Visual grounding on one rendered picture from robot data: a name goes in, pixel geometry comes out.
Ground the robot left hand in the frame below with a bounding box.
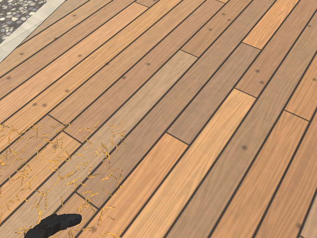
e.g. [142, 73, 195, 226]
[24, 213, 82, 238]

